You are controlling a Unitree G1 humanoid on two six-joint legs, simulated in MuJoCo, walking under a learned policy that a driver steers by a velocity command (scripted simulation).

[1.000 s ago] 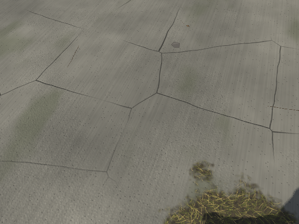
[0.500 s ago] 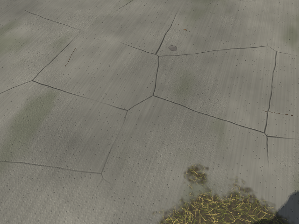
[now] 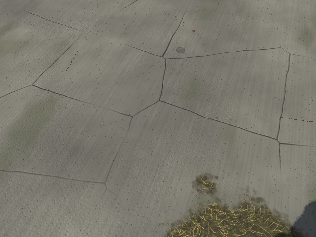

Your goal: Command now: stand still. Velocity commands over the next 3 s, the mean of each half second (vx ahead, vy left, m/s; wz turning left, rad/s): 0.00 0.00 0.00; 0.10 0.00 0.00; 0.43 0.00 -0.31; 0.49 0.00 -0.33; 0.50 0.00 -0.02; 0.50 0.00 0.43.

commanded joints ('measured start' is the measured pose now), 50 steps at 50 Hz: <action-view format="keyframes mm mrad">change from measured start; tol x4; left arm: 1 32 109 18 -26 -1 -7 3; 38 148 52 16 -6 -3 -6 9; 43 215 187 67 -15 -24 -16 20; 50 116 171 72 -80 -48 -31 6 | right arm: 1 27 -105 -14 -18 0 -7 -4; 39 124 -44 4 35 6 -8 -13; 45 11 -54 -4 -51 27 -79 16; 48 23 -54 -12 -56 36 -108 32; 50 133 -38 -21 -5 32 -112 38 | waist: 1 0 -2 -6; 37 -2 -2 14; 42 39 -164 81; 44 43 -160 143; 50 -55 -95 40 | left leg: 1 2 20 -2 -58 139 25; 37 -20 20 12 -56 128 17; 38 -9 7 29 -53 51 17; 40 -83 -49 94 45 -192 30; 41 -165 -54 113 125 -252 38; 43 -276 11 110 326 -204 53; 45 -390 73 70 457 -265 72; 47 -361 101 73 331 -247 90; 50 18 2 200 44 -11 69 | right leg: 1 -33 -55 53 -105 78 -16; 37 -32 -50 52 -105 103 -24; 38 -23 -46 51 -122 -8 -25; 40 -48 -69 111 -169 -356 -68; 42 -39 -245 355 -299 -610 -171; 43 -72 -333 469 -351 -606 -223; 45 -24 -383 515 -367 -480 -251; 47 12 -336 401 -344 -341 -197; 50 -147 -199 181 -237 -223 -143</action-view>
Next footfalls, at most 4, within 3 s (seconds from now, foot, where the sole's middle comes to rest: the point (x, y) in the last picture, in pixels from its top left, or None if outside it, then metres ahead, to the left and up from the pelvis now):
1.06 left None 0.10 0.15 -0.78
1.54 right None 0.44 -0.09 -0.78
2.04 left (161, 180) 0.78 0.03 -0.78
2.56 right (226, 149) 0.96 -0.31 -0.78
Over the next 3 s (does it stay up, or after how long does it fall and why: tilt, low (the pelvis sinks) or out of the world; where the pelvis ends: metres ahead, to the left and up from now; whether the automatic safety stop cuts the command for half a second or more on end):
stays up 1.05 -0.20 0.00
